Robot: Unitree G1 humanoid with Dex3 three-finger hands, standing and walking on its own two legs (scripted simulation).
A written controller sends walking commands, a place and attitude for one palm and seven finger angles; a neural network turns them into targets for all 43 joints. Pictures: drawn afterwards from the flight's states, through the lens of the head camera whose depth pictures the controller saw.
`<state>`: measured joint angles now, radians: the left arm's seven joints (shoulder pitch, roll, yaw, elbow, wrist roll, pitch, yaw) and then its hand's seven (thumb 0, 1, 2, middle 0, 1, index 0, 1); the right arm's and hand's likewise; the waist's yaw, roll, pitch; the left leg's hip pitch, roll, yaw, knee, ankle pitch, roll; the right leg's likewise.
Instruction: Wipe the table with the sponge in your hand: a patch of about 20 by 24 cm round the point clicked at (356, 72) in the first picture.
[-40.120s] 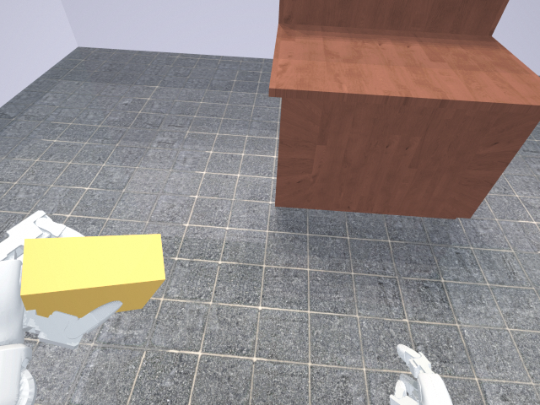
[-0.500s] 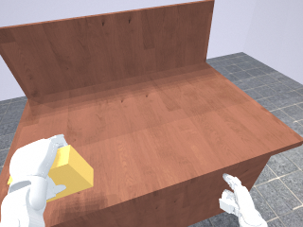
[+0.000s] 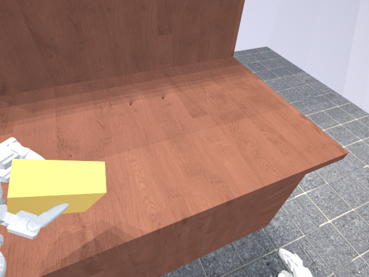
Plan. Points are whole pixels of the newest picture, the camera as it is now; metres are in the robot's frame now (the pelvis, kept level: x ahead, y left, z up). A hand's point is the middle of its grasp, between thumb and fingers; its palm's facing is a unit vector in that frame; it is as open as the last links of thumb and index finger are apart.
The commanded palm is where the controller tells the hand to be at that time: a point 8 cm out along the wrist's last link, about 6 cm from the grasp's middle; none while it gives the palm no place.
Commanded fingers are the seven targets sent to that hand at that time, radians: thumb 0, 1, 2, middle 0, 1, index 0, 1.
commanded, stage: step back with the hand held close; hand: left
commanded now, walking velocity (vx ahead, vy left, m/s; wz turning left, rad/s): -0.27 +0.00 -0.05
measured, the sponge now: (69, 189) +0.23 +0.22 +0.14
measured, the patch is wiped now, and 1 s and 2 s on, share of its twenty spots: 0.95 0.95 0.95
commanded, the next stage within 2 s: stop stepping back and stand still in 1.08 s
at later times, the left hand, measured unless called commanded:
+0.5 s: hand (23, 217) +0.16 +0.24 +0.17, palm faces +0.42 -0.85 -0.33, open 9.6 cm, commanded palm +0.10 +0.28 +0.19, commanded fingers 0.00 0.10 1.30 -1.20 -1.60 -1.20 -1.60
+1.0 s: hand out of the picture +0.08 +0.23 +0.18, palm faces +0.33 -0.90 -0.28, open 9.6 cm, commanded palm +0.03 +0.28 +0.19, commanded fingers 0.00 0.10 1.30 -1.20 -1.60 -1.20 -1.60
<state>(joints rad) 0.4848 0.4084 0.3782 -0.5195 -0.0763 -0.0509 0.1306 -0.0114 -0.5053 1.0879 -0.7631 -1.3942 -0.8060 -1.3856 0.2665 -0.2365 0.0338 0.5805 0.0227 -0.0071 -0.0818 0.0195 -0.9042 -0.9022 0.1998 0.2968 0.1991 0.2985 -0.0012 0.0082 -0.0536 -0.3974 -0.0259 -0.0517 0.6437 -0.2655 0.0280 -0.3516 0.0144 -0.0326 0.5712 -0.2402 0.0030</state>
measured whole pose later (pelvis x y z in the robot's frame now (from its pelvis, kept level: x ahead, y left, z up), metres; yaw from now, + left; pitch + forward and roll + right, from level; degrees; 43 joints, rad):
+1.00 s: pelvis -0.12 +0.00 +0.00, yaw +1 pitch +2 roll -3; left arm 0.47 0.38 0.29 -0.59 -0.04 -0.17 0.10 -0.01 -0.51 1.09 -0.77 -1.39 -0.81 -1.38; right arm 0.22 -0.18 0.04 0.61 0.00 -0.04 -0.06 0.02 -0.90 -0.90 0.20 0.30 0.20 0.30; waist -0.01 -0.06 -0.07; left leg -0.54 -0.01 -0.03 1.10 -0.43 -0.03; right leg -0.29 0.05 0.03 0.51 -0.25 0.01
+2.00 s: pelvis -0.43 +0.00 -0.01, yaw +1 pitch -1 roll +0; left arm 0.37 0.39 0.34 -0.39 -0.05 -0.12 0.09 -0.01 -0.51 1.09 -0.77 -1.39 -0.81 -1.39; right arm 0.36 -0.19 0.06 0.66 0.03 -0.13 -0.03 0.02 -0.90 -0.90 0.20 0.30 0.20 0.30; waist -0.03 0.00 -0.14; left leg -0.26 0.02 0.02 0.70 -0.41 0.00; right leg -0.41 -0.01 -0.06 0.79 -0.30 0.00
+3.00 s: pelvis -0.52 -0.02 +0.00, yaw +4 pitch -2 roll -2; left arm 0.42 0.32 0.30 -0.42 -0.05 -0.11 0.15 -0.01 -0.51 1.08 -0.77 -1.40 -0.81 -1.39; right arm 0.22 -0.23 0.02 0.66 0.02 -0.10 -0.05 0.02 -0.90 -0.90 0.20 0.30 0.20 0.30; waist -0.02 0.03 -0.07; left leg -0.28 0.03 -0.03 0.64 -0.34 0.02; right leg -0.29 0.03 -0.06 0.53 -0.21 -0.02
